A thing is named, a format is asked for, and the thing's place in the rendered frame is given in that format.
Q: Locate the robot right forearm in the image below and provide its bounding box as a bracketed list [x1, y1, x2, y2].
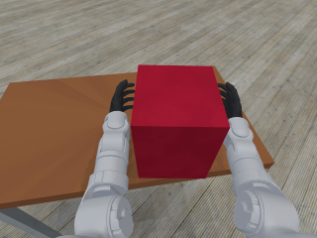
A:
[223, 117, 299, 230]

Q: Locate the robot right upper arm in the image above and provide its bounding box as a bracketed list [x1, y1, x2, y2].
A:
[232, 188, 317, 238]

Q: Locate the robot left forearm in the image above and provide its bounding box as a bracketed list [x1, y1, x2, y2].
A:
[74, 111, 131, 233]

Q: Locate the right robot hand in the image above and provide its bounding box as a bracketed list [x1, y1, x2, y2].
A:
[217, 81, 243, 119]

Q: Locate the carton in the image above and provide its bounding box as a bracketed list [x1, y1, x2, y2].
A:
[131, 64, 231, 179]

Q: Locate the table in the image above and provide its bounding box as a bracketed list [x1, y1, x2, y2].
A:
[0, 65, 274, 238]

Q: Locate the robot left upper arm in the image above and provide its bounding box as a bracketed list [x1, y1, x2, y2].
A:
[56, 194, 134, 238]

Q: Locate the left robot hand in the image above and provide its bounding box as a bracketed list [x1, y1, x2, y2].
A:
[109, 79, 135, 112]

